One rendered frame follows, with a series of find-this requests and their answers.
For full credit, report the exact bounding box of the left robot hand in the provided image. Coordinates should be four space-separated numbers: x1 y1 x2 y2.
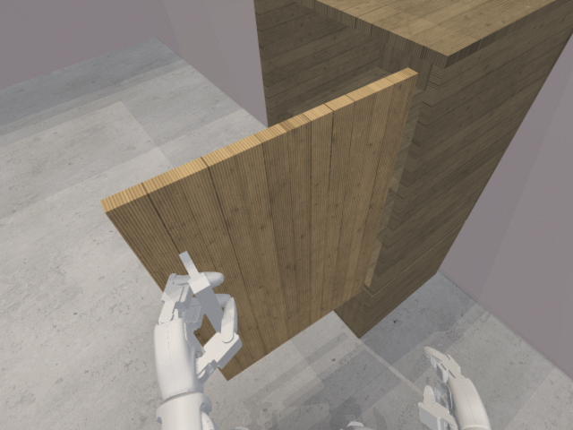
152 271 242 402

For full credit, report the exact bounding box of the right robot hand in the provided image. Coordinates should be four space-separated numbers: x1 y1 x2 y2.
418 347 491 430

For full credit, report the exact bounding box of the handle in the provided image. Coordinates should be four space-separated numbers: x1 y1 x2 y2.
179 251 223 333

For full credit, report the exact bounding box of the cupboard door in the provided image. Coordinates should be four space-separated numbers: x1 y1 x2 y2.
100 67 418 381

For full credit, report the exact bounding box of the left robot forearm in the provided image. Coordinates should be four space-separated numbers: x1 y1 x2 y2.
156 391 219 430

